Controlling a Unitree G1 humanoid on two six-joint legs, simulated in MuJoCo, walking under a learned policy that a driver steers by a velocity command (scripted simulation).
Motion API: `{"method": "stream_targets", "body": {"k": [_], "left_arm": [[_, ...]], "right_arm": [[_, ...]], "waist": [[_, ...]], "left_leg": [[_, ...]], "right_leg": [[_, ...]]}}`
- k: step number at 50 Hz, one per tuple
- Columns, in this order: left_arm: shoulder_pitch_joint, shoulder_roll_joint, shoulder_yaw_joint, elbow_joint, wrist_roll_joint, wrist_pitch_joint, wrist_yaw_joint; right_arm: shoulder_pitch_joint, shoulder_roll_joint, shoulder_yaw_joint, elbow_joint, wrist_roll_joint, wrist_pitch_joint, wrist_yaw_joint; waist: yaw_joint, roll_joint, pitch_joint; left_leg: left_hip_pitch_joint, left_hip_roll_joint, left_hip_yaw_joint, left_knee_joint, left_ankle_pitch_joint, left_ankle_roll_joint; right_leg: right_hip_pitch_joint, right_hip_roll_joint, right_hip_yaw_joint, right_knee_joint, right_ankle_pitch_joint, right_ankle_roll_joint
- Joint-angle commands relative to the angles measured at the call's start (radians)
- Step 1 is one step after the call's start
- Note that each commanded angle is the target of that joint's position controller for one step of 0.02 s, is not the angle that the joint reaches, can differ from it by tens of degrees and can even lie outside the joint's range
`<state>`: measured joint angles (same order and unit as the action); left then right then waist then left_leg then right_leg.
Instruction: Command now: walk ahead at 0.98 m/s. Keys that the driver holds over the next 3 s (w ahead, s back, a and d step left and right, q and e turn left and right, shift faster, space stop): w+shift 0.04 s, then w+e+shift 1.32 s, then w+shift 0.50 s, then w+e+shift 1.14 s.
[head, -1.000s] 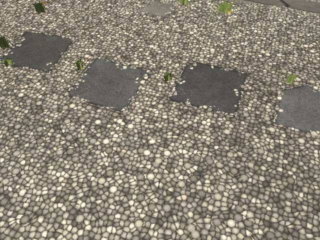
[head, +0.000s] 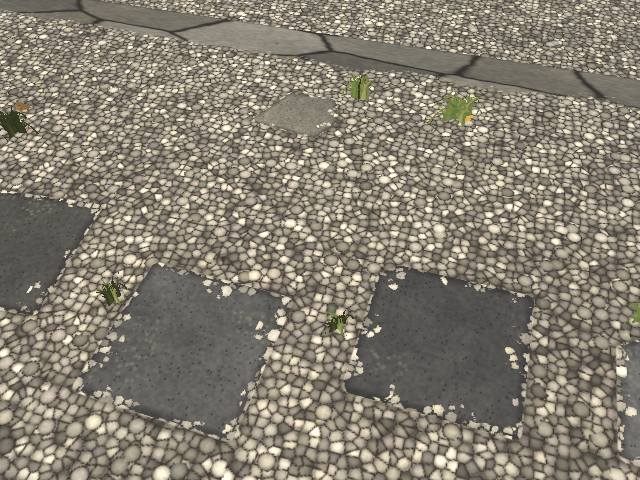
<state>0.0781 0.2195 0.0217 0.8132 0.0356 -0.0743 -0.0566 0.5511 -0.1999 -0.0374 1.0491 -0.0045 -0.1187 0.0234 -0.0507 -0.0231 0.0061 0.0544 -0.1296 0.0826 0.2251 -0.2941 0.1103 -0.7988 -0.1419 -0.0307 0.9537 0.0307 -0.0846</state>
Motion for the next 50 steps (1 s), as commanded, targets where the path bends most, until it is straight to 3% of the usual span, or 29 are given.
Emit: {"method": "stream_targets", "body": {"k": [1, 5, 6, 8, 9, 10, 11, 12, 13, 14, 17, 19, 21, 23, 26, 28, 29, 30, 31, 32, 33, 34, 35, 36, 39, 43, 45, 47, 50], "left_arm": [[-0.146, 0.009, -0.02, -0.089, -0.014, -0.012, -0.012], [-0.144, 0.075, -0.009, -0.08, -0.022, -0.013, 0.004], [-0.09, 0.095, -0.001, -0.067, -0.023, -0.01, 0.01], [0.228, 0.163, 0.033, 0.027, -0.026, -0.007, 0.025], [0.432, 0.192, 0.055, 0.085, -0.02, -0.002, 0.034], [0.51, 0.239, 0.077, 0.108, -0.011, 0.012, 0.046], [0.438, 0.294, 0.093, 0.113, 0.01, 0.018, 0.039], [0.358, 0.221, 0.091, 0.097, -0.006, 0.017, 0.032], [0.323, 0.169, 0.08, 0.101, -0.013, 0.012, 0.031], [0.296, 0.139, 0.075, 0.109, -0.01, 0.009, 0.032], [0.284, 0.126, 0.059, 0.112, -0.031, -0.019, 0.05], [0.293, 0.163, 0.064, 0.097, -0.038, -0.036, 0.048], [0.321, 0.175, 0.07, 0.087, -0.035, -0.043, 0.045], [0.37, 0.198, 0.082, 0.086, -0.041, -0.043, 0.036], [0.408, 0.219, 0.09, 0.083, -0.048, -0.035, 0.038], [0.397, 0.251, 0.098, 0.073, -0.042, -0.032, 0.048], [0.365, 0.293, 0.107, 0.061, -0.037, -0.031, 0.049], [0.302, 0.302, 0.11, 0.041, -0.03, -0.035, 0.044], [0.282, 0.165, 0.077, 0.003, -0.023, -0.043, 0.044], [0.426, 0.059, 0.043, -0.065, -0.092, -0.037, 0.049], [0.367, 0.148, 0.044, -0.04, -0.061, -0.016, 0.064], [0.264, 0.175, 0.052, -0.038, -0.038, -0.003, 0.055], [0.218, 0.166, 0.053, -0.047, -0.027, 0.006, 0.041], [0.163, 0.144, 0.051, -0.068, -0.008, 0.017, 0.025], [0.107, 0.072, 0.03, -0.136, -0.001, 0.058, -0.003], [-0.017, 0.082, 0.011, -0.226, -0.004, 0.064, -0.028], [-0.088, 0.098, 0.006, -0.25, -0.006, 0.064, -0.04], [-0.149, 0.095, -0.001, -0.259, -0.004, 0.061, -0.05], [-0.038, 0.145, 0.014, -0.219, -0.007, 0.055, -0.036]], "right_arm": [[-0.027, -0.108, -0.004, -0.066, 0.018, -0.038, -0.009], [0.015, -0.179, -0.009, -0.049, -0.005, -0.026, -0.034], [0.017, -0.198, -0.014, -0.044, -0.021, -0.013, -0.048], [-0.032, -0.232, -0.029, -0.053, -0.052, 0.018, -0.073], [-0.103, -0.252, -0.039, -0.072, -0.054, 0.028, -0.076], [-0.151, -0.16, -0.021, -0.108, -0.061, 0.012, -0.059], [-0.04, -0.053, 0.003, -0.174, 0.009, -0.012, -0.023], [-0.174, -0.128, 0.005, -0.211, -0.006, -0.032, -0.029], [-0.269, -0.155, 0.001, -0.242, -0.013, -0.045, -0.025], [-0.294, -0.137, 0.006, -0.254, -0.024, -0.047, -0.024], [-0.315, -0.1, 0.021, -0.3, -0.075, 0.009, -0.007], [-0.439, -0.099, 0.033, -0.369, -0.075, 0.027, 0.002], [-0.577, -0.094, 0.045, -0.429, -0.056, 0.024, 0.011], [-0.632, -0.087, 0.052, -0.451, -0.038, 0.021, 0.015], [-0.671, -0.125, 0.046, -0.482, -0.025, 0.022, 0.003], [-0.573, -0.184, 0.023, -0.464, -0.026, 0.017, -0.015], [-0.43, -0.229, 0.002, -0.43, -0.021, 0.011, -0.028], [-0.224, -0.279, -0.022, -0.381, -0.023, 0.01, -0.048], [-0.013, -0.347, -0.047, -0.35, -0.056, 0.009, -0.068], [-0.099, -0.41, -0.06, -0.363, -0.083, 0.013, -0.055], [-0.2, -0.315, -0.063, -0.381, -0.069, 0.024, -0.042], [-0.263, -0.205, -0.037, -0.386, -0.058, 0.025, -0.038], [-0.269, -0.168, -0.028, -0.361, -0.059, 0.025, -0.034], [-0.239, -0.153, -0.022, -0.325, -0.055, 0.022, -0.037], [-0.18, -0.106, -0.011, -0.246, -0.019, -0.004, -0.018], [-0.233, -0.134, -0.015, -0.233, -0.016, -0.026, -0.012], [-0.216, -0.165, -0.02, -0.22, -0.018, -0.029, -0.017], [-0.157, -0.199, -0.024, -0.203, -0.019, -0.025, -0.026], [-0.113, -0.29, -0.043, -0.209, -0.021, 0.008, -0.052]], "waist": [[0.021, 0.039, 0.177], [0.037, 0.096, 0.084], [0.07, 0.134, 0.036], [0.222, 0.169, -0.127], [0.334, 0.157, -0.188], [0.306, 0.022, -0.212], [0.142, -0.318, -0.289], [0.164, -0.084, -0.21], [0.142, 0.032, -0.103], [0.089, 0.118, -0.027], [-0.003, 0.103, 0.058], [0.009, 0.074, 0.116], [0.048, 0.043, 0.15], [0.097, 0.006, 0.115], [0.131, -0.036, 0.067], [0.083, -0.045, -0.028], [0.002, -0.053, -0.118], [-0.115, -0.049, -0.212], [-0.167, 0.085, -0.354], [-0.016, 0.444, -0.495], [-0.021, 0.29, -0.376], [-0.033, 0.147, -0.21], [-0.022, 0.06, -0.115], [-0.012, 0.052, -0.059], [0.041, 0.116, 0.01], [0.089, 0.116, 0.074], [0.083, 0.067, 0.122], [0.063, 0.051, 0.141], [0.14, 0.125, 0.031]], "left_leg": [[-0.297, 0.229, -0.098, -0.252, 0.532, 0.037], [0.096, 0.278, 0.003, -0.121, 1.173, -0.015], [0.155, 0.299, 0.022, -0.01, 1.342, -0.032], [0.152, 0.326, 0.051, 0.422, 1.465, -0.053], [0.017, 0.3, 0.066, 0.749, 1.326, -0.049], [-0.283, 0.194, 0.038, 1.108, 0.511, -0.02], [-0.804, 0.034, -0.094, 1.434, -0.196, -0.09], [-0.906, 0.113, -0.181, 1.37, -0.052, -0.042], [-0.877, 0.156, -0.19, 1.271, 0.024, -0.032], [-0.817, 0.188, -0.179, 1.184, 0.039, -0.037], [-0.721, 0.238, -0.158, 1.041, -0.016, -0.104], [-0.692, 0.247, -0.101, 0.861, 0.037, -0.141], [-0.609, 0.225, -0.061, 0.635, 0.222, -0.158], [-0.503, 0.182, -0.043, 0.474, 0.399, -0.146], [-0.47, 0.146, -0.058, 0.338, 0.422, -0.12], [-0.314, 0.102, -0.074, 0.27, 0.333, -0.102], [-0.159, 0.103, -0.086, 0.271, 0.268, -0.093], [0.071, 0.163, -0.114, 0.307, 0.19, -0.084], [0.302, 0.39, -0.333, 0.326, -0.148, -0.066], [0.459, 0.67, -0.919, 0.114, -0.287, 0.042], [0.334, 0.611, -0.927, 0.055, -0.491, 0.063], [0.18, 0.544, -0.713, 0.051, -0.414, 0.043], [0.055, 0.506, -0.566, 0.04, -0.216, 0.029], [-0.025, 0.458, -0.434, 0.024, -0.075, 0.007], [-0.108, 0.431, -0.221, -0.013, 0.152, -0.033], [-0.202, 0.369, 0.041, -0.085, 0.397, -0.066], [-0.203, 0.342, 0.134, -0.124, 0.486, -0.08], [-0.15, 0.326, 0.203, -0.099, 0.766, -0.105], [-0.011, 0.366, 0.214, 0.158, 1.33, -0.122]], "right_leg": [[0.239, 0.061, -0.099, -0.251, 0.182, -0.01], [0.27, 0.188, -0.168, -0.396, 0.098, -0.063], [0.321, 0.232, -0.175, -0.392, 0.022, -0.073], [0.602, 0.276, -0.148, -0.388, -0.072, -0.113], [0.81, 0.23, -0.088, -0.45, -0.127, -0.154], [1.011, 0.069, 0.134, -0.337, -0.31, -0.184], [1.31, -0.164, 0.801, -0.54, -0.451, -0.42], [1.229, -0.136, 0.829, -0.688, -0.496, -0.375], [1.064, -0.107, 0.709, -0.72, -0.448, -0.327], [0.901, -0.066, 0.62, -0.745, -0.346, -0.288], [0.614, 0.042, 0.463, -0.775, -0.225, -0.256], [0.463, 0.086, 0.406, -0.831, -0.163, -0.252], [0.381, 0.132, 0.36, -0.848, -0.015, -0.218], [0.415, 0.145, 0.346, -0.835, 0.14, -0.17], [0.617, 0.115, 0.37, -0.761, 0.308, -0.131], [0.718, 0.111, 0.38, -0.574, 0.54, -0.086], [0.715, 0.115, 0.382, -0.387, 0.582, -0.067], [0.597, 0.152, 0.368, -0.149, 0.482, -0.054], [0.428, 0.206, 0.304, 0.199, -0.02, -0.063], [0.155, 0.279, 0.189, 0.473, -0.532, -0.03], [0.034, 0.18, 0.154, 0.522, -0.426, -0.049], [0.017, 0.134, 0.13, 0.469, -0.336, -0.044], [0.038, 0.106, 0.118, 0.427, -0.308, -0.037], [0.051, 0.075, 0.121, 0.395, -0.305, -0.036], [0.01, 0.028, 0.098, 0.372, -0.289, -0.031], [0.033, 0.032, 0.035, 0.19, -0.071, -0.032], [0.092, 0.055, -0.04, 0.009, 0.001, -0.049], [0.178, 0.112, -0.136, -0.127, 0.017, -0.082], [0.365, 0.219, -0.19, -0.19, -0.086, -0.123]]}}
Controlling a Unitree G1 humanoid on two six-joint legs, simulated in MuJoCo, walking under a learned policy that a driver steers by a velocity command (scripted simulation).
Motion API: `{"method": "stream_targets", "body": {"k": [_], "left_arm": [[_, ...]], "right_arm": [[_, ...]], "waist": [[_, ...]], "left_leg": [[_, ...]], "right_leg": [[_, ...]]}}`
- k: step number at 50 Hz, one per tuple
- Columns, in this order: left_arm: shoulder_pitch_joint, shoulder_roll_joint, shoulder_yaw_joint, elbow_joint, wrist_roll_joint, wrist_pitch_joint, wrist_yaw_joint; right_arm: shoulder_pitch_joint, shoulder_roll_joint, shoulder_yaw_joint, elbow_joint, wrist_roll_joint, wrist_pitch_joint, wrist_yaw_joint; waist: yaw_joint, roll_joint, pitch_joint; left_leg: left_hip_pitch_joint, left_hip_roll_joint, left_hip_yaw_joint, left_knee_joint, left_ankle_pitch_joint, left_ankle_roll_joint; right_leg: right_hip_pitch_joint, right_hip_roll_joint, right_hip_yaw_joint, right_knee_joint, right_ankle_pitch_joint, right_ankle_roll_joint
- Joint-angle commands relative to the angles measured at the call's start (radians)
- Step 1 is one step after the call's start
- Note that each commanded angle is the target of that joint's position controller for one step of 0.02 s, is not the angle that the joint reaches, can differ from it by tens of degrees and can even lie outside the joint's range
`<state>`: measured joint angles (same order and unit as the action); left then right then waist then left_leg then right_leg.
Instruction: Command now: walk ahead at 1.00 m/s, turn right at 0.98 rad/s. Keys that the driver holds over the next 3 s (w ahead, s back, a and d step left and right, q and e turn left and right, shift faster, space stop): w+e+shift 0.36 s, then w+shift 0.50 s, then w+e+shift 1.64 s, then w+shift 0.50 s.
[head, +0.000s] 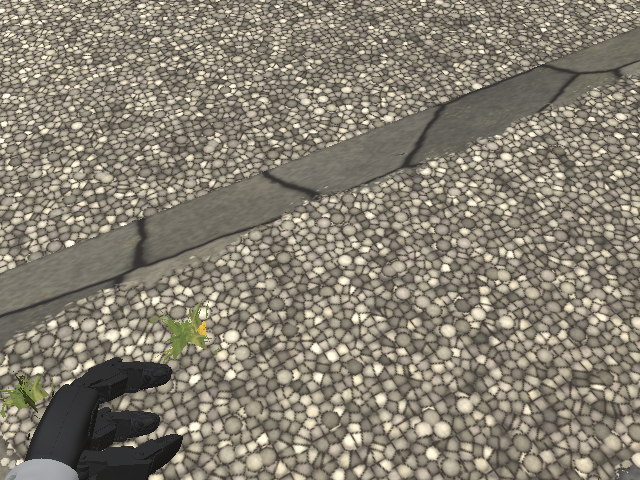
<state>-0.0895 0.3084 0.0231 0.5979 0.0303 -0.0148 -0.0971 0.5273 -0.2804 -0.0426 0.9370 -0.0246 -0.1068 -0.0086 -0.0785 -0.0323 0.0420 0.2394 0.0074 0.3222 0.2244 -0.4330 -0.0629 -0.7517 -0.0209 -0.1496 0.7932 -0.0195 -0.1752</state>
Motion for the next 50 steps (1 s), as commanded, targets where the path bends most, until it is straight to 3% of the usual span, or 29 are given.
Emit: {"method": "stream_targets", "body": {"k": [1, 2, 3, 4, 5, 6, 7, 10, 14, 17, 20, 22, 23, 24, 25, 26, 27, 28, 31, 36, 40, 41, 43, 45, 46, 47, 48, 49, 50], "left_arm": [[0.272, 0.091, 0.029, 0.033, -0.002, -0.006, 0.015], [0.478, 0.136, 0.056, 0.095, -0.002, -0.01, 0.032], [0.587, 0.174, 0.088, 0.15, -0.01, -0.011, 0.058], [0.495, 0.259, 0.109, 0.142, -0.028, 0.0, 0.077], [0.492, 0.333, 0.121, 0.091, 0.006, 0.014, 0.076], [0.509, 0.286, 0.122, 0.088, 0.0, 0.017, 0.088], [0.474, 0.235, 0.111, 0.107, -0.006, 0.009, 0.097], [0.395, 0.155, 0.079, 0.108, -0.017, -0.038, 0.106], [0.401, 0.154, 0.079, 0.113, -0.02, -0.072, 0.093], [0.442, 0.176, 0.092, 0.125, -0.032, -0.075, 0.079], [0.491, 0.181, 0.095, 0.148, -0.035, -0.072, 0.085], [0.502, 0.219, 0.098, 0.165, -0.021, -0.071, 0.09], [0.465, 0.231, 0.097, 0.166, -0.012, -0.072, 0.087], [0.432, 0.149, 0.073, 0.148, -0.003, -0.083, 0.087], [0.585, -0.013, 0.033, 0.107, -0.051, -0.087, 0.082], [0.533, 0.053, 0.022, 0.122, -0.022, -0.082, 0.093], [0.43, 0.094, 0.032, 0.119, -0.009, -0.073, 0.089], [0.364, 0.097, 0.028, 0.108, 0.003, -0.069, 0.077], [0.301, 0.04, 0.01, 0.069, 0.015, -0.05, 0.048], [0.102, 0.037, -0.015, -0.025, 0.017, -0.048, 0.031], [-0.013, 0.012, -0.038, -0.053, 0.006, -0.056, 0.007], [-0.001, 0.019, -0.035, -0.04, 0.003, -0.05, 0.014], [0.036, 0.044, -0.028, -0.035, 0.015, -0.056, 0.034], [0.309, 0.108, 0.004, 0.061, 0.015, -0.053, 0.059], [0.507, 0.154, 0.029, 0.124, 0.017, -0.05, 0.073], [0.58, 0.234, 0.059, 0.146, 0.025, -0.044, 0.09], [0.553, 0.28, 0.077, 0.14, 0.01, -0.032, 0.09], [0.511, 0.23, 0.078, 0.144, -0.003, -0.032, 0.088], [0.492, 0.194, 0.075, 0.164, -0.014, -0.038, 0.091]], "right_arm": [[-0.118, -0.241, -0.047, -0.109, -0.005, 0.015, -0.026], [-0.167, -0.252, -0.051, -0.133, -0.009, 0.03, -0.025], [-0.181, -0.229, -0.052, -0.142, -0.017, 0.041, -0.013], [-0.185, -0.085, -0.018, -0.196, -0.032, 0.036, 0.002], [-0.167, -0.112, -0.014, -0.32, -0.002, 0.014, 0.004], [-0.269, -0.146, -0.008, -0.335, -0.009, -0.014, 0.005], [-0.285, -0.149, -0.005, -0.329, -0.007, -0.024, 0.006], [-0.249, -0.126, 0.003, -0.304, -0.053, 0.031, 0.004], [-0.456, -0.062, 0.027, -0.399, -0.033, 0.057, 0.023], [-0.53, -0.054, 0.035, -0.418, -0.004, 0.053, 0.031], [-0.531, -0.092, 0.024, -0.417, -0.003, 0.047, 0.026], [-0.367, -0.155, -0.007, -0.367, -0.007, 0.038, 0.01], [-0.191, -0.18, -0.025, -0.325, -0.007, 0.035, -0.004], [0.014, -0.238, -0.048, -0.286, -0.024, 0.03, -0.025], [0.008, -0.346, -0.071, -0.268, -0.06, 0.026, -0.016], [-0.088, -0.265, -0.068, -0.28, -0.036, 0.033, 0.003], [-0.172, -0.18, -0.053, -0.287, -0.025, 0.034, 0.011], [-0.193, -0.141, -0.045, -0.267, -0.026, 0.032, 0.017], [-0.133, -0.079, -0.021, -0.181, -0.019, 0.011, 0.022], [-0.092, -0.111, -0.021, -0.13, 0.007, -0.017, 0.029], [-0.046, -0.143, -0.021, -0.093, 0.024, -0.027, 0.036], [-0.041, -0.152, -0.019, -0.085, 0.027, -0.026, 0.036], [-0.011, -0.21, -0.027, -0.06, 0.017, -0.017, 0.023], [-0.034, -0.24, -0.034, -0.054, 0.001, 0.016, -0.001], [-0.062, -0.227, -0.029, -0.071, -0.003, 0.026, -0.009], [-0.034, -0.123, -0.007, -0.117, -0.006, 0.023, 0.002], [0.011, -0.089, 0.001, -0.17, 0.01, 0.008, 0.02], [-0.135, -0.142, -0.006, -0.204, 0.006, 0.0, 0.012], [-0.199, -0.127, 0.005, -0.228, 0.004, -0.012, 0.012]], "waist": [[0.247, 0.149, -0.077], [0.334, 0.148, -0.163], [0.353, 0.062, -0.197], [0.225, -0.18, -0.121], [0.18, -0.17, -0.341], [0.211, 0.005, -0.27], [0.158, 0.082, -0.106], [0.028, 0.148, 0.005], [0.055, 0.086, 0.072], [0.113, 0.026, 0.031], [0.135, -0.003, -0.005], [0.059, 0.0, -0.118], [-0.054, 0.009, -0.198], [-0.144, 0.062, -0.301], [-0.005, 0.443, -0.414], [0.001, 0.329, -0.322], [0.008, 0.167, -0.179], [0.014, 0.061, -0.114], [0.058, 0.107, -0.033], [0.073, 0.097, 0.072], [0.058, 0.078, 0.096], [0.058, 0.079, 0.053], [0.101, 0.151, 0.023], [0.229, 0.185, -0.138], [0.315, 0.155, -0.228], [0.263, -0.029, -0.321], [0.171, -0.232, -0.433], [0.197, -0.092, -0.301], [0.169, -0.022, -0.16]], "left_leg": [[-0.213, 0.255, -0.04, 0.349, 1.546, 0.06], [-0.304, 0.272, -0.068, 0.613, 1.499, 0.08], [-0.502, 0.192, -0.074, 0.964, 0.944, 0.08], [-0.829, 0.017, -0.095, 1.347, -0.035, 0.058], [-1.109, -0.027, -0.321, 1.502, -0.081, 0.029], [-1.175, 0.029, -0.399, 1.408, 0.007, 0.036], [-1.15, 0.068, -0.4, 1.285, 0.059, 0.038], [-0.932, 0.132, -0.403, 1.083, 0.015, -0.003], [-0.794, 0.131, -0.347, 0.716, 0.236, -0.028], [-0.654, 0.07, -0.33, 0.482, 0.503, 0.002], [-0.595, 0.034, -0.329, 0.339, 0.509, 0.037], [-0.449, -0.025, -0.305, 0.324, 0.351, 0.068], [-0.265, -0.015, -0.285, 0.317, 0.299, 0.082], [-0.035, 0.122, -0.437, 0.344, 0.052, 0.108], [0.175, 0.412, -1.055, 0.125, -0.243, 0.228], [0.085, 0.403, -1.245, 0.02, -0.395, 0.246], [-0.056, 0.362, -1.055, 0.026, -0.34, 0.241], [-0.167, 0.317, -0.913, 0.031, -0.183, 0.235], [-0.314, 0.229, -0.691, -0.008, 0.029, 0.21], [-0.381, 0.199, -0.46, -0.144, 0.306, 0.22], [-0.428, 0.179, -0.309, -0.262, 0.611, 0.2], [-0.345, 0.155, -0.271, -0.232, 0.797, 0.197], [-0.212, 0.21, -0.25, -0.05, 1.278, 0.184], [-0.171, 0.223, -0.197, 0.313, 1.428, 0.156], [-0.308, 0.196, -0.178, 0.616, 1.295, 0.142], [-0.605, 0.095, -0.185, 1.004, 0.596, 0.127], [-0.897, -0.046, -0.291, 1.272, -0.018, 0.1], [-1.043, 0.007, -0.38, 1.275, 0.074, 0.115], [-1.049, 0.052, -0.382, 1.192, 0.129, 0.113]], "right_leg": [[0.471, 0.123, -0.051, -0.033, -0.089, -0.053], [0.699, 0.135, 0.002, -0.075, -0.13, -0.087], [0.923, 0.115, 0.097, -0.153, -0.186, -0.116], [0.986, -0.057, 0.395, -0.14, -0.054, -0.151], [1.251, -0.213, 0.863, -0.34, -0.187, -0.35], [1.161, -0.24, 0.951, -0.51, -0.352, -0.308], [0.976, -0.214, 0.885, -0.562, -0.35, -0.268], [0.586, -0.095, 0.672, -0.577, -0.13, -0.217], [0.338, 0.024, 0.538, -0.633, -0.071, -0.17], [0.379, 0.044, 0.519, -0.606, 0.089, -0.106], [0.567, 0.0, 0.541, -0.529, 0.256, -0.058], [0.705, -0.017, 0.523, -0.298, 0.567, -0.017], [0.655, 0.007, 0.483, -0.072, 0.585, 0.006], [0.485, 0.05, 0.43, 0.261, 0.38, 0.022], [0.158, 0.203, 0.328, 0.58, -0.425, 0.073], [0.024, 0.13, 0.318, 0.642, -0.384, 0.048], [0.008, 0.069, 0.298, 0.609, -0.284, 0.051], [0.032, 0.04, 0.286, 0.557, -0.242, 0.056], [0.052, 0.01, 0.306, 0.454, -0.267, 0.066], [-0.035, -0.004, 0.248, 0.181, -0.103, 0.097], [0.232, -0.005, 0.079, -0.107, 0.092, 0.064], [0.261, 0.028, 0.047, -0.114, 0.093, 0.051], [0.314, 0.072, 0.025, -0.162, -0.048, 0.021], [0.573, 0.137, 0.018, -0.2, -0.149, -0.016], [0.818, 0.107, 0.078, -0.226, -0.161, -0.044], [1.073, -0.106, 0.402, -0.224, -0.427, -0.089], [1.208, -0.285, 0.954, -0.418, -0.544, -0.204], [1.165, -0.24, 0.918, -0.489, -0.441, -0.193], [1.011, -0.217, 0.784, -0.507, -0.305, -0.178]]}}
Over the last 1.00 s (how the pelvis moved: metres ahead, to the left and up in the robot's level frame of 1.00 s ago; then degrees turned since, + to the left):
0.93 -0.17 -0.02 -43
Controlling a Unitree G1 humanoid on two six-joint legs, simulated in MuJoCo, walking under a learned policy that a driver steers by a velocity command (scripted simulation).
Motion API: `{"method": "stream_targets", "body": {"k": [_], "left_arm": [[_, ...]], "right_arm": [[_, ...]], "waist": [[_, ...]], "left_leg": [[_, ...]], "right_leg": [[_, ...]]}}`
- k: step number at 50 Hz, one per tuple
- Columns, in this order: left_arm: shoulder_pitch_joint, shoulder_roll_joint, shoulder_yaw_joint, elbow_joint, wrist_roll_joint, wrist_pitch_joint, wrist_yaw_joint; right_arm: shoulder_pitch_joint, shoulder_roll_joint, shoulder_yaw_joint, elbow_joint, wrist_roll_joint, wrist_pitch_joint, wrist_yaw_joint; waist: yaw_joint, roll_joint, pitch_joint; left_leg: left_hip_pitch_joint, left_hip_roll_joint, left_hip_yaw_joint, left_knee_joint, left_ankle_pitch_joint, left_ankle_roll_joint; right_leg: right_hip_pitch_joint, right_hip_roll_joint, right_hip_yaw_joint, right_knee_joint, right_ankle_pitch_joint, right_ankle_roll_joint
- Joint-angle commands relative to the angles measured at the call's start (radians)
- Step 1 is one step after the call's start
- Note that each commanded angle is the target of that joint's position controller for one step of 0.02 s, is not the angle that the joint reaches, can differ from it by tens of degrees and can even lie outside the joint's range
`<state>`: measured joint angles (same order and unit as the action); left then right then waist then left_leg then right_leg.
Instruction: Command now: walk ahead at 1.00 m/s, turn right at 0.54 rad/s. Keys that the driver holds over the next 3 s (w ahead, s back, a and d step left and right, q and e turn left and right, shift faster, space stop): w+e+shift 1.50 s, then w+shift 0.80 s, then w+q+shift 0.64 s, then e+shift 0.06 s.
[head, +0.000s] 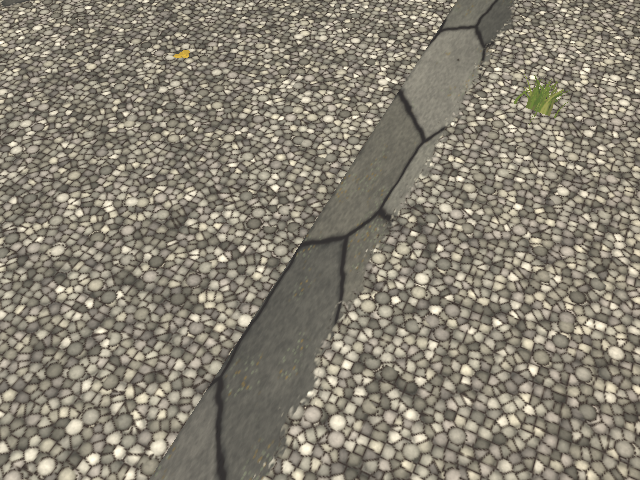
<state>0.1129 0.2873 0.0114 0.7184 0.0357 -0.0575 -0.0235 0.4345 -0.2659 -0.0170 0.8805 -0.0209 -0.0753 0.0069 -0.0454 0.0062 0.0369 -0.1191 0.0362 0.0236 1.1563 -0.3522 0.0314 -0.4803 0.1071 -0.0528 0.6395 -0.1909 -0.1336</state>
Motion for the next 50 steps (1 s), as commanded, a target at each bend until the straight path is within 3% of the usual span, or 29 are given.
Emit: {"method": "stream_targets", "body": {"k": [1, 2, 4, 8, 11, 13, 15, 16, 17, 18, 19, 20, 21, 22, 26, 29, 33, 35, 37, 38, 39, 40, 41, 42, 43, 44, 46, 48, 50], "left_arm": [[0.272, 0.184, 0.085, 0.058, -0.02, -0.002, 0.019], [0.248, 0.15, 0.075, 0.069, -0.024, -0.008, 0.024], [0.248, 0.122, 0.066, 0.077, -0.028, -0.022, 0.026], [0.251, 0.147, 0.078, 0.069, -0.029, -0.042, 0.018], [0.279, 0.194, 0.1, 0.071, -0.048, -0.051, 0.005], [0.314, 0.207, 0.106, 0.083, -0.052, -0.045, 0.009], [0.328, 0.239, 0.112, 0.091, -0.044, -0.035, 0.018], [0.31, 0.27, 0.118, 0.091, -0.036, -0.032, 0.016], [0.271, 0.246, 0.111, 0.082, -0.028, -0.038, 0.012], [0.283, 0.082, 0.071, 0.043, -0.04, -0.047, 0.017], [0.369, 0.057, 0.049, -0.01, -0.071, -0.04, 0.02], [0.27, 0.13, 0.056, 0.021, -0.039, -0.021, 0.029], [0.2, 0.136, 0.058, 0.019, -0.023, -0.011, 0.017], [0.16, 0.123, 0.058, 0.018, -0.015, -0.001, 0.003], [0.04, 0.03, 0.033, -0.066, -0.003, 0.05, -0.037], [-0.057, 0.023, 0.018, -0.139, -0.004, 0.052, -0.058], [-0.181, 0.038, 0.008, -0.172, -0.006, 0.049, -0.084], [-0.135, 0.064, 0.017, -0.149, -0.009, 0.046, -0.076], [0.091, 0.124, 0.045, -0.088, -0.011, 0.043, -0.054], [0.299, 0.168, 0.072, -0.024, -0.011, 0.042, -0.038], [0.393, 0.21, 0.104, 0.029, -0.017, 0.045, -0.012], [0.294, 0.289, 0.122, 0.013, -0.037, 0.058, 0.008], [0.277, 0.356, 0.131, -0.041, -0.007, 0.07, 0.007], [0.294, 0.312, 0.132, -0.04, -0.008, 0.069, 0.017], [0.268, 0.268, 0.123, -0.018, -0.012, 0.058, 0.026], [0.242, 0.243, 0.115, -0.005, -0.016, 0.041, 0.031], [0.198, 0.198, 0.093, -0.009, -0.025, 0.009, 0.037], [0.216, 0.182, 0.086, -0.002, -0.031, -0.015, 0.027], [0.226, 0.179, 0.089, 0.005, -0.027, -0.026, 0.021]], "right_arm": [[-0.132, -0.124, -0.013, -0.175, -0.014, -0.044, -0.002], [-0.143, -0.111, -0.01, -0.181, -0.034, -0.031, -0.001], [-0.14, -0.105, -0.007, -0.199, -0.053, 0.002, 0.01], [-0.406, -0.081, 0.012, -0.308, -0.034, 0.013, 0.029], [-0.457, -0.082, 0.016, -0.324, -0.009, 0.008, 0.035], [-0.476, -0.112, 0.007, -0.334, -0.008, 0.009, 0.025], [-0.376, -0.164, -0.016, -0.308, -0.012, 0.006, 0.006], [-0.224, -0.198, -0.035, -0.27, -0.011, 0.001, -0.01], [-0.025, -0.245, -0.057, -0.231, -0.02, -0.002, -0.033], [0.141, -0.322, -0.082, -0.211, -0.06, -0.006, -0.05], [0.042, -0.358, -0.093, -0.219, -0.054, 0.001, -0.035], [-0.08, -0.238, -0.079, -0.244, -0.043, 0.008, -0.028], [-0.131, -0.165, -0.061, -0.239, -0.037, 0.009, -0.025], [-0.135, -0.136, -0.055, -0.219, -0.042, 0.009, -0.022], [-0.068, -0.081, -0.039, -0.116, -0.003, -0.026, 0.0], [-0.109, -0.091, -0.039, -0.1, 0.001, -0.046, 0.004], [-0.071, -0.148, -0.05, -0.07, -0.002, -0.048, -0.01], [-0.032, -0.206, -0.061, -0.07, -0.001, -0.033, -0.021], [-0.067, -0.274, -0.079, -0.089, -0.006, -0.001, -0.031], [-0.111, -0.282, -0.083, -0.112, -0.008, 0.015, -0.031], [-0.113, -0.253, -0.081, -0.115, -0.02, 0.024, -0.022], [-0.106, -0.104, -0.044, -0.16, -0.038, 0.022, -0.007], [-0.086, -0.146, -0.044, -0.284, -0.01, 0.001, -0.005], [-0.177, -0.178, -0.039, -0.291, -0.016, -0.024, -0.006], [-0.196, -0.176, -0.033, -0.285, -0.012, -0.035, -0.006], [-0.218, -0.163, -0.027, -0.278, -0.026, -0.029, -0.011], [-0.177, -0.154, -0.023, -0.259, -0.055, 0.012, -0.01], [-0.24, -0.126, -0.015, -0.289, -0.052, 0.038, -0.004], [-0.396, -0.09, 0.0, -0.35, -0.037, 0.037, 0.005]], "waist": [[0.095, 0.005, -0.079], [0.048, 0.032, -0.035], [0.001, -0.024, -0.005], [0.036, -0.023, 0.107], [0.07, -0.03, 0.057], [0.088, -0.032, 0.037], [0.046, -0.029, -0.05], [-0.039, -0.015, -0.143], [-0.144, -0.017, -0.238], [-0.159, 0.19, -0.376], [-0.041, 0.447, -0.477], [-0.042, 0.233, -0.287], [-0.036, 0.112, -0.162], [-0.025, 0.042, -0.101], [0.031, 0.083, 0.012], [0.075, 0.105, 0.043], [0.066, 0.024, 0.107], [0.101, 0.061, 0.048], [0.23, 0.105, -0.082], [0.316, 0.099, -0.171], [0.321, 0.007, -0.2], [0.192, -0.236, -0.117], [0.145, -0.247, -0.329], [0.167, -0.065, -0.253], [0.12, 0.014, -0.1], [0.072, 0.074, -0.036], [0.002, 0.095, 0.0], [0.002, 0.072, 0.038], [0.04, 0.054, 0.084]], "left_leg": [[-0.637, 0.053, -0.082, 0.165, 0.049, 0.01], [-0.566, 0.071, -0.085, 0.101, 0.032, -0.003], [-0.525, 0.084, -0.085, 0.006, -0.043, -0.041], [-0.462, 0.077, -0.032, -0.334, 0.205, -0.093], [-0.244, 0.021, -0.015, -0.515, 0.481, -0.074], [-0.218, 0.003, -0.024, -0.581, 0.467, -0.056], [-0.097, -0.044, -0.021, -0.62, 0.323, -0.035], [0.075, -0.054, -0.007, -0.623, 0.242, -0.026], [0.324, 0.027, -0.061, -0.579, 0.14, -0.011], [0.564, 0.308, -0.396, -0.643, -0.263, 0.03], [0.586, 0.481, -0.908, -0.873, -0.401, 0.102], [0.426, 0.411, -0.796, -0.899, -0.486, 0.097], [0.289, 0.366, -0.598, -0.885, -0.324, 0.093], [0.195, 0.327, -0.465, -0.894, -0.143, 0.084], [0.061, 0.279, -0.141, -0.955, 0.217, 0.045], [0.005, 0.23, 0.069, -1.0, 0.442, 0.022], [0.014, 0.172, 0.258, -1.048, 0.738, -0.003], [0.122, 0.189, 0.277, -0.917, 1.186, -0.013], [0.145, 0.232, 0.263, -0.599, 1.427, -0.006], [0.054, 0.243, 0.235, -0.332, 1.381, 0.005], [-0.154, 0.162, 0.224, 0.012, 0.809, -0.012], [-0.45, -0.011, 0.207, 0.401, -0.133, -0.04], [-0.719, -0.059, -0.018, 0.532, -0.165, -0.062], [-0.778, -0.001, -0.091, 0.449, -0.082, -0.057], [-0.759, 0.034, -0.093, 0.336, -0.026, -0.056], [-0.689, 0.063, -0.094, 0.256, -0.03, -0.066], [-0.557, 0.099, -0.096, 0.133, -0.063, -0.097], [-0.506, 0.114, -0.071, -0.023, -0.07, -0.121], [-0.468, 0.098, -0.041, -0.213, 0.121, -0.127]], "right_leg": [[0.59, -0.301, 0.605, -0.373, -0.043, -0.199], [0.459, -0.241, 0.527, -0.395, -0.005, -0.171], [0.34, -0.217, 0.508, -0.435, -0.006, -0.204], [0.127, -0.15, 0.433, -0.547, 0.045, -0.186], [0.112, -0.144, 0.406, -0.544, 0.267, -0.123], [0.238, -0.164, 0.423, -0.486, 0.38, -0.092], [0.359, -0.161, 0.417, -0.278, 0.662, -0.05], [0.343, -0.135, 0.393, -0.063, 0.722, -0.026], [0.194, -0.089, 0.372, 0.206, 0.613, -0.007], [-0.036, 0.0, 0.287, 0.593, 0.005, 0.001], [-0.217, 0.022, 0.204, 0.778, -0.29, 0.01], [-0.287, -0.073, 0.179, 0.798, -0.177, 0.001], [-0.284, -0.117, 0.155, 0.749, -0.104, 0.008], [-0.26, -0.145, 0.144, 0.716, -0.088, 0.015], [-0.306, -0.213, 0.12, 0.663, -0.074, 0.023], [-0.289, -0.212, 0.077, 0.517, 0.088, 0.019], [-0.122, -0.142, -0.091, 0.185, 0.213, -0.029], [-0.017, -0.066, -0.145, 0.143, 0.172, -0.058], [0.219, -0.009, -0.132, 0.141, 0.064, -0.09], [0.453, 0.007, -0.086, 0.097, 0.023, -0.121], [0.679, -0.009, 0.013, 0.035, -0.044, -0.146], [0.702, -0.174, 0.314, 0.017, 0.052, -0.182], [0.944, -0.323, 0.795, -0.215, -0.113, -0.364], [0.867, -0.346, 0.868, -0.362, -0.218, -0.325], [0.697, -0.324, 0.808, -0.402, -0.178, -0.291], [0.551, -0.277, 0.724, -0.404, -0.077, -0.266], [0.343, -0.209, 0.588, -0.407, 0.08, -0.251], [0.203, -0.164, 0.532, -0.444, 0.109, -0.249], [0.122, -0.108, 0.478, -0.478, 0.148, -0.219]]}}
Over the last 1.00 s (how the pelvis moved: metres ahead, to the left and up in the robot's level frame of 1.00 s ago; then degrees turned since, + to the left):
0.87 -0.24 0.00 -37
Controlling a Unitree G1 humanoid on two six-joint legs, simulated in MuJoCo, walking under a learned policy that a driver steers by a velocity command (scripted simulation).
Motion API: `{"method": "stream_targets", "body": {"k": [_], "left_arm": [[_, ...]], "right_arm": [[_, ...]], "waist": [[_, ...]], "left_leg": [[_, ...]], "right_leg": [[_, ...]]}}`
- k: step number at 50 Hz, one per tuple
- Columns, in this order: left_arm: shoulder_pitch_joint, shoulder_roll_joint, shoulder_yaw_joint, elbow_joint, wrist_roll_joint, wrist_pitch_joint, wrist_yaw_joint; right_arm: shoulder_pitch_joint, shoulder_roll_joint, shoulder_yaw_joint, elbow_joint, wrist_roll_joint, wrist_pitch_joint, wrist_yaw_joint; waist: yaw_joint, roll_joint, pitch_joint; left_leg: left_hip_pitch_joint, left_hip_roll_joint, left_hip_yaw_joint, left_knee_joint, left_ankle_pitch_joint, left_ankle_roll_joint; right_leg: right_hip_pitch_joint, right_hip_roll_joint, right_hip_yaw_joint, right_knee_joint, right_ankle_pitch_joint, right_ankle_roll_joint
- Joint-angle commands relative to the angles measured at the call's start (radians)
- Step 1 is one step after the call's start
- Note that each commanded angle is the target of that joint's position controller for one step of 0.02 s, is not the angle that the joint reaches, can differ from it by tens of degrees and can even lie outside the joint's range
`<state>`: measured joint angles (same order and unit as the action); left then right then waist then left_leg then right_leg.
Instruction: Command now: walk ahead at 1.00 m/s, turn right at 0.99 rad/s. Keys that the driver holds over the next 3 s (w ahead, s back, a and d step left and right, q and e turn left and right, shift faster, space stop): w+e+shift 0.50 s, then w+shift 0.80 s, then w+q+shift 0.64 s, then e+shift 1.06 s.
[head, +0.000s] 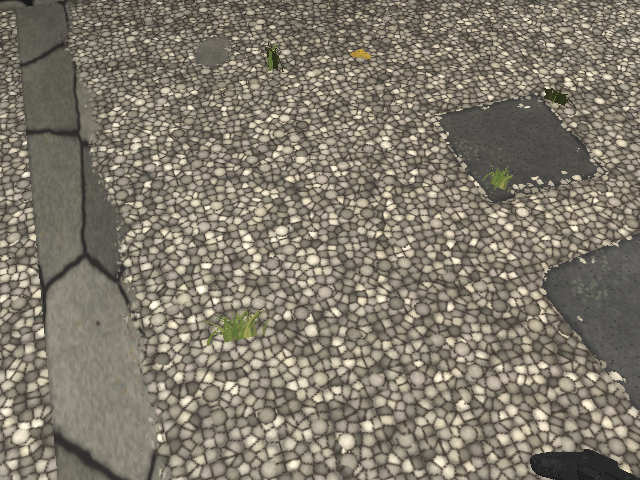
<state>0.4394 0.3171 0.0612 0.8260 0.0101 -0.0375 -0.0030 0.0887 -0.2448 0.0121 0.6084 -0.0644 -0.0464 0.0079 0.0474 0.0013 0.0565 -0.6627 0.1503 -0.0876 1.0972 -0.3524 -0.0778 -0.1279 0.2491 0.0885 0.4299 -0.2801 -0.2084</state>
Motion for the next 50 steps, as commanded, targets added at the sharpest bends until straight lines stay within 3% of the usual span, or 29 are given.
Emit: {"method": "stream_targets", "body": {"k": [1, 3, 6, 8, 9, 10, 11, 12, 13, 14, 15, 19, 23, 25, 27, 29, 31, 32, 33, 34, 35, 36, 37, 38, 39, 41, 44, 46, 50], "left_arm": [[-0.096, 0.152, 0.042, -0.098, -0.001, -0.048, -0.004], [-0.059, 0.167, 0.05, -0.08, -0.013, -0.05, -0.012], [-0.033, 0.182, 0.057, -0.062, -0.018, -0.045, -0.006], [-0.05, 0.224, 0.066, -0.061, -0.01, -0.042, -0.001], [-0.099, 0.259, 0.073, -0.069, -0.004, -0.044, -0.005], [-0.145, 0.202, 0.057, -0.087, 0.004, -0.056, -0.009], [-0.109, 0.019, 0.011, -0.131, -0.018, -0.061, -0.005], [-0.05, 0.058, -0.004, -0.165, -0.029, -0.053, 0.002], [-0.126, 0.117, 0.004, -0.134, 0.001, -0.035, 0.004], [-0.174, 0.125, 0.006, -0.131, 0.016, -0.022, -0.01], [-0.214, 0.113, 0.006, -0.134, 0.024, -0.01, -0.026], [-0.322, 0.017, -0.025, -0.22, 0.029, 0.033, -0.068], [-0.446, 0.026, -0.037, -0.294, 0.019, 0.038, -0.086], [-0.526, 0.03, -0.043, -0.312, 0.022, 0.037, -0.1], [-0.565, 0.006, -0.054, -0.313, 0.027, 0.029, -0.105], [-0.491, 0.033, -0.044, -0.274, 0.03, 0.023, -0.09], [-0.193, 0.097, -0.012, -0.176, 0.032, 0.014, -0.062], [0.011, 0.137, 0.015, -0.105, 0.034, 0.012, -0.043], [-0.008, 0.21, 0.044, -0.081, 0.036, 0.018, -0.02], [-0.087, 0.29, 0.055, -0.136, 0.041, 0.026, -0.013], [-0.026, 0.25, 0.059, -0.132, 0.024, 0.027, -0.004], [-0.06, 0.225, 0.055, -0.098, 0.019, 0.015, 0.006], [-0.086, 0.176, 0.045, -0.081, 0.02, -0.002, 0.011], [-0.121, 0.142, 0.033, -0.076, 0.022, -0.019, 0.017], [-0.138, 0.103, 0.017, -0.067, 0.015, -0.032, 0.021], [-0.116, 0.064, 0.003, -0.042, 0.0, -0.055, 0.016], [-0.067, 0.077, 0.007, -0.015, -0.009, -0.076, -0.004], [-0.044, 0.078, 0.007, -0.004, -0.018, -0.088, -0.012], [0.025, 0.131, 0.01, 0.046, -0.016, -0.098, -0.002]], "right_arm": [[-0.089, -0.097, -0.023, -0.089, 0.015, 0.005, 0.009], [-0.121, -0.091, -0.019, -0.099, 0.029, 0.001, 0.015], [-0.145, -0.122, -0.028, -0.115, 0.039, -0.002, 0.009], [0.004, -0.193, -0.058, -0.074, 0.042, -0.008, -0.01], [0.187, -0.235, -0.08, -0.034, 0.047, -0.012, -0.025], [0.412, -0.294, -0.107, 0.013, 0.033, -0.015, -0.048], [0.492, -0.357, -0.123, 0.033, -0.013, -0.021, -0.057], [0.365, -0.357, -0.13, 0.016, -0.005, -0.017, -0.04], [0.236, -0.238, -0.111, -0.01, 0.004, -0.012, -0.034], [0.199, -0.178, -0.097, 0.002, 0.009, -0.008, -0.03], [0.209, -0.158, -0.092, 0.027, 0.005, -0.009, -0.027], [0.288, -0.112, -0.075, 0.141, 0.04, -0.047, -0.003], [0.249, -0.13, -0.074, 0.164, 0.038, -0.072, 0.001], [0.291, -0.152, -0.078, 0.188, 0.038, -0.073, -0.004], [0.356, -0.176, -0.079, 0.214, 0.034, -0.068, -0.011], [0.384, -0.239, -0.088, 0.22, 0.038, -0.055, -0.022], [0.332, -0.303, -0.097, 0.202, 0.033, -0.028, -0.03], [0.281, -0.299, -0.095, 0.186, 0.036, -0.017, -0.031], [0.326, -0.208, -0.082, 0.174, 0.02, -0.013, -0.016], [0.419, -0.138, -0.061, 0.087, 0.057, -0.019, -0.006], [0.253, -0.209, -0.071, 0.05, 0.053, -0.038, -0.01], [0.226, -0.183, -0.062, 0.047, 0.066, -0.046, -0.009], [0.225, -0.168, -0.054, 0.069, 0.057, -0.044, -0.009], [0.232, -0.15, -0.048, 0.078, 0.039, -0.031, -0.004], [0.269, -0.134, -0.045, 0.094, 0.025, -0.011, 0.005], [0.235, -0.108, -0.04, 0.09, 0.015, 0.011, 0.023], [0.025, -0.082, -0.026, 0.017, 0.025, 0.008, 0.034], [-0.043, -0.071, -0.018, -0.001, 0.035, -0.003, 0.045], [-0.099, -0.102, -0.025, -0.011, 0.044, -0.011, 0.04]], "waist": [[-0.036, 0.046, 0.059], [-0.001, 0.007, 0.02], [0.015, -0.024, -0.01], [-0.057, -0.03, -0.118], [-0.176, -0.029, -0.205], [-0.28, -0.003, -0.311], [-0.234, 0.283, -0.408], [-0.135, 0.42, -0.449], [-0.128, 0.229, -0.277], [-0.117, 0.101, -0.17], [-0.11, 0.04, -0.118], [-0.064, 0.072, -0.008], [-0.023, 0.077, 0.05], [-0.044, 0.036, 0.092], [-0.053, 0.031, 0.107], [-0.003, 0.089, 0.034], [0.15, 0.137, -0.114], [0.247, 0.118, -0.191], [0.148, -0.05, -0.21], [0.021, -0.236, -0.371], [0.099, -0.055, -0.371], [0.051, -0.019, -0.199], [0.003, 0.056, -0.087], [-0.043, 0.076, -0.054], [-0.084, 0.061, -0.038], [-0.097, 0.027, -0.003], [-0.049, 0.0, 0.089], [-0.026, 0.004, 0.085], [-0.008, -0.006, 0.049]], "left_leg": [[0.119, -0.037, 0.082, -0.242, 0.247, -0.011], [0.205, -0.079, 0.092, -0.378, 0.417, 0.014], [0.292, -0.123, 0.079, -0.519, 0.424, 0.044], [0.493, -0.178, 0.07, -0.55, 0.297, 0.06], [0.692, -0.167, 0.072, -0.556, 0.227, 0.069], [0.944, -0.062, -0.007, -0.518, 0.043, 0.09], [1.162, 0.238, -0.413, -0.634, -0.298, 0.145], [1.101, 0.328, -0.826, -0.817, -0.425, 0.197], [0.935, 0.268, -0.683, -0.84, -0.505, 0.199], [0.803, 0.226, -0.502, -0.829, -0.357, 0.197], [0.721, 0.189, -0.375, -0.837, -0.204, 0.184], [0.595, 0.161, -0.065, -0.904, 0.14, 0.151], [0.527, 0.097, 0.212, -0.97, 0.417, 0.121], [0.548, 0.061, 0.31, -1.004, 0.525, 0.103], [0.579, 0.059, 0.362, -0.995, 0.851, 0.096], [0.672, 0.094, 0.36, -0.874, 1.291, 0.103], [0.667, 0.137, 0.341, -0.511, 1.46, 0.134], [0.548, 0.11, 0.348, -0.218, 1.324, 0.143], [0.289, -0.01, 0.321, 0.163, 0.316, 0.13], [-0.041, -0.126, 0.2, 0.498, -0.169, 0.095], [-0.118, -0.111, 0.062, 0.498, -0.038, 0.105], [-0.156, -0.072, 0.065, 0.423, 0.02, 0.107], [-0.109, -0.032, 0.066, 0.326, 0.036, 0.105], [-0.035, -0.008, 0.051, 0.261, 0.033, 0.1], [0.034, 0.009, 0.048, 0.2, 0.03, 0.089], [0.049, 0.032, 0.06, 0.079, 0.012, 0.066], [0.008, 0.02, 0.124, -0.178, 0.231, 0.064], [0.106, -0.02, 0.161, -0.362, 0.429, 0.087], [0.202, -0.112, 0.203, -0.534, 0.542, 0.157]], "right_leg": [[-0.237, -0.219, 0.306, -0.263, 0.3, -0.116], [-0.193, -0.219, 0.301, -0.246, 0.434, -0.074], [-0.062, -0.253, 0.336, -0.181, 0.578, -0.029], [0.012, -0.245, 0.339, 0.032, 0.831, 0.024], [-0.039, -0.226, 0.321, 0.254, 0.848, 0.048], [-0.184, -0.183, 0.275, 0.542, 0.69, 0.064], [-0.472, -0.07, 0.161, 0.879, -0.18, 0.081], [-0.601, -0.112, 0.091, 0.998, -0.186, 0.076], [-0.631, -0.197, 0.059, 0.994, -0.066, 0.076], [-0.618, -0.24, 0.027, 0.954, -0.006, 0.085], [-0.604, -0.268, 0.014, 0.928, 0.0, 0.092], [-0.665, -0.345, -0.004, 0.888, 0.031, 0.1], [-0.639, -0.341, -0.072, 0.691, 0.222, 0.1], [-0.589, -0.313, -0.168, 0.523, 0.274, 0.076], [-0.473, -0.251, -0.237, 0.385, 0.27, 0.037], [-0.334, -0.17, -0.265, 0.344, 0.205, 0.009], [-0.033, -0.12, -0.213, 0.302, 0.086, -0.031], [0.222, -0.131, -0.158, 0.172, 0.105, -0.056], [0.414, -0.28, 0.045, 0.188, -0.026, -0.059], [0.627, -0.561, 0.611, 0.049, -0.037, -0.201], [0.571, -0.527, 0.656, -0.092, -0.051, -0.179], [0.426, -0.518, 0.54, -0.138, 0.0, -0.159], [0.253, -0.481, 0.443, -0.162, 0.069, -0.125], [0.125, -0.435, 0.362, -0.175, 0.115, -0.103], [0.029, -0.404, 0.301, -0.205, 0.141, -0.09], [-0.058, -0.363, 0.226, -0.263, 0.159, -0.087], [-0.111, -0.296, 0.103, -0.347, 0.309, -0.063], [-0.122, -0.274, 0.043, -0.381, 0.438, -0.028], [0.111, -0.339, 0.009, -0.381, 0.837, 0.021]]}}
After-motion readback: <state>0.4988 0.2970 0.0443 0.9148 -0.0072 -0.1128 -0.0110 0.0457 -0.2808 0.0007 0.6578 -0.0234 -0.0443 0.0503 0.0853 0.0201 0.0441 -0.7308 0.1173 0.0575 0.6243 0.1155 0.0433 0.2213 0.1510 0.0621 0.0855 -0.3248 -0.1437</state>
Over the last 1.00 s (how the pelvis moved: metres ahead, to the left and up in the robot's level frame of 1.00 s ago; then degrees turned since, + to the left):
0.86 -0.26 0.02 -51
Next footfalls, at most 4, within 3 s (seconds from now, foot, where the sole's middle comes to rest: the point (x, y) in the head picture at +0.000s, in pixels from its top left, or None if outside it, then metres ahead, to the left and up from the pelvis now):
0.20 left None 0.42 0.17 -0.77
0.66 right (432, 371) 0.71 -0.19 -0.77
1.08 left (487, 222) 1.17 -0.37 -0.77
1.52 right None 1.34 -0.83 -0.77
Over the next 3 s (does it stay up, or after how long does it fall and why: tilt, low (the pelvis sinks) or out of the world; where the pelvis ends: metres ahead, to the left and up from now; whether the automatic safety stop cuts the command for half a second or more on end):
stays up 2.03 -0.95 0.01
